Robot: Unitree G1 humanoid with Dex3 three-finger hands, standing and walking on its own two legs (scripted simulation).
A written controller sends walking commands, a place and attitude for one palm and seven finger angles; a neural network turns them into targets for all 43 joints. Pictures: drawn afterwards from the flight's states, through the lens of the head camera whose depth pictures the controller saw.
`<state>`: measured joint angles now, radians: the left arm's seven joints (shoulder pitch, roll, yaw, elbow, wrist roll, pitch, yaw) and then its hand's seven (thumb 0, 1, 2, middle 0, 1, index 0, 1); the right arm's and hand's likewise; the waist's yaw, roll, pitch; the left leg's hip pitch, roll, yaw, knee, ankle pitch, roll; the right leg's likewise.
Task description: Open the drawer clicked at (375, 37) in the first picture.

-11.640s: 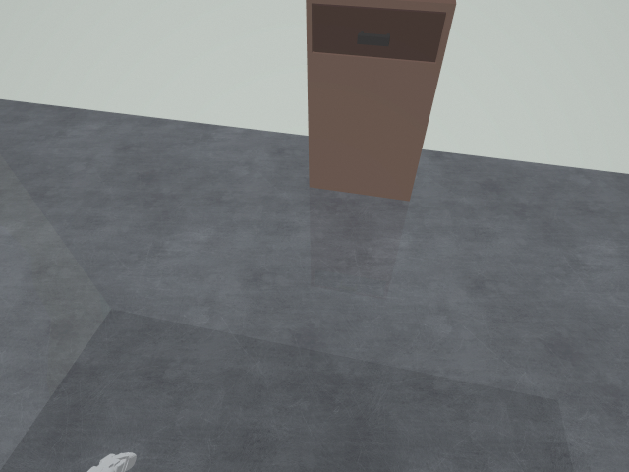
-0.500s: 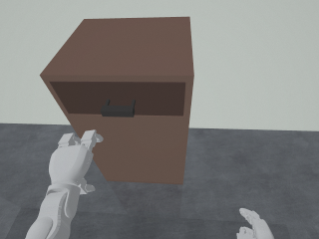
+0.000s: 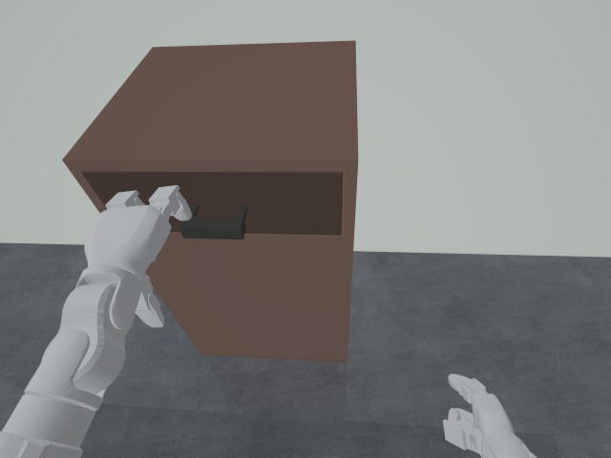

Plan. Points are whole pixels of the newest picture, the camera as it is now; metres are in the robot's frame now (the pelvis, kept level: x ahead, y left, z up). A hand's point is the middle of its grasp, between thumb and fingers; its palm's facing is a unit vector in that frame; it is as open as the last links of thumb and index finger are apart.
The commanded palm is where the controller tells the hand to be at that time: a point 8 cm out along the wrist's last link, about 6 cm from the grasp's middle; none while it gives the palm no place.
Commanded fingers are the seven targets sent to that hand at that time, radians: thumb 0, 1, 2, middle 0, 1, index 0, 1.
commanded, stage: raise the hand with hooked fingers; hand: left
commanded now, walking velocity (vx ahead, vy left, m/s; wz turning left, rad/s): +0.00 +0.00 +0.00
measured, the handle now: (216, 218) +0.50 +0.23 -0.02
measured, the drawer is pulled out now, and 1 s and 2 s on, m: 0.00 0.00 0.00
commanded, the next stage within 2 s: move the hooked fingers above the handle in 0.30 s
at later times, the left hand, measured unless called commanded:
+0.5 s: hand (153, 289) +0.29 +0.23 +0.09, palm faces +0.03 -0.09 -1.00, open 13.9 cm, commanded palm +0.27 +0.23 +0.15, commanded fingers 0.00 -0.50 0.30 -0.30 -1.20 -0.30 -1.20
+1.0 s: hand (197, 256) +0.36 +0.20 +0.06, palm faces -0.02 -0.06 -1.00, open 13.9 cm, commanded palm +0.33 +0.22 +0.13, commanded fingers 0.00 -0.50 0.30 -0.30 -1.20 -0.30 -1.20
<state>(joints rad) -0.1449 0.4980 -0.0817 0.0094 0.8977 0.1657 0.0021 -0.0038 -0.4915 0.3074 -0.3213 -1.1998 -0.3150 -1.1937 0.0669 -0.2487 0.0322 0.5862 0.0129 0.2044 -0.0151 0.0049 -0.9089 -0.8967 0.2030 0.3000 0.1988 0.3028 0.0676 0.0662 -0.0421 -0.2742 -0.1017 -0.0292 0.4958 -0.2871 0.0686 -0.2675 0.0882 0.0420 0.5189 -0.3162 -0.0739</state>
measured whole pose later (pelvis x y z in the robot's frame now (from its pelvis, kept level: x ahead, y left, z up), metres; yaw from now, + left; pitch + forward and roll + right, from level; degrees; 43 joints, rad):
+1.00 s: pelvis -0.02 +0.00 -0.01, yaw +0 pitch +7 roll +1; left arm -0.39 0.42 -0.18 0.38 0.97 0.06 0.10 0.00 -0.49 0.31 -0.32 -1.20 -0.32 -1.20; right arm 0.18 -0.25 0.00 0.63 0.03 0.19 -0.04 0.01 -0.91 -0.90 0.20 0.30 0.20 0.30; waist 0.03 0.05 -0.06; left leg -0.38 -0.11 -0.02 0.55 -0.28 0.07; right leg -0.38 0.09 0.04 0.58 -0.32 -0.07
